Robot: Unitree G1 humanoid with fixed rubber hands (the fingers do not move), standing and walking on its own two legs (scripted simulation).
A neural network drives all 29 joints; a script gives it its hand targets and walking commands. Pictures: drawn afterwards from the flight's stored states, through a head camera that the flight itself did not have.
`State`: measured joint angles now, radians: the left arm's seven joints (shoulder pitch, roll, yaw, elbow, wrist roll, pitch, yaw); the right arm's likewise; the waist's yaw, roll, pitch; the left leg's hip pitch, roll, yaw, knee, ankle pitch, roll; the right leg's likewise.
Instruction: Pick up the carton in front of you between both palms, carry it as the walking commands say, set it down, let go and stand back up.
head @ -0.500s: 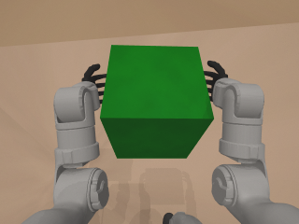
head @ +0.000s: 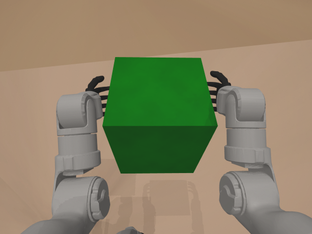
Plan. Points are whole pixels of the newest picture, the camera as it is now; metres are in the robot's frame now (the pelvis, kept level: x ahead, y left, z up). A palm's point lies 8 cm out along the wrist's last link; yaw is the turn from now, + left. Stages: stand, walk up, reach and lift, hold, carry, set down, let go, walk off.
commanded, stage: carry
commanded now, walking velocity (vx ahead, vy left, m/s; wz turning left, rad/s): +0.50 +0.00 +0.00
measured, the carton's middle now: (157, 120) +0.38 +0.00 +0.08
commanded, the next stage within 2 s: none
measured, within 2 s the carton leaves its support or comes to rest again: neither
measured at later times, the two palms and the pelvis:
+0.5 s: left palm (111, 34) +0.65 +0.13 +0.18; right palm (203, 29) +0.67 -0.17 +0.18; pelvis +0.29 -0.04 +0.03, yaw +1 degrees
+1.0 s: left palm out of the picture +0.96 +0.15 +0.20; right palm out of the picture +0.94 -0.15 +0.20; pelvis +0.58 +0.02 +0.06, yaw +0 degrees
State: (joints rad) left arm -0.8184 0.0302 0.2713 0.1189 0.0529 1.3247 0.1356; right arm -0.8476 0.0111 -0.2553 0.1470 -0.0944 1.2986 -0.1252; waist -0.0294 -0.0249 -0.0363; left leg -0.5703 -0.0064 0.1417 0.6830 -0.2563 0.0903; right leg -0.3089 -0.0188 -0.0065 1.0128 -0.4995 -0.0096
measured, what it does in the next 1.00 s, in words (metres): climbs: right foot, then left foot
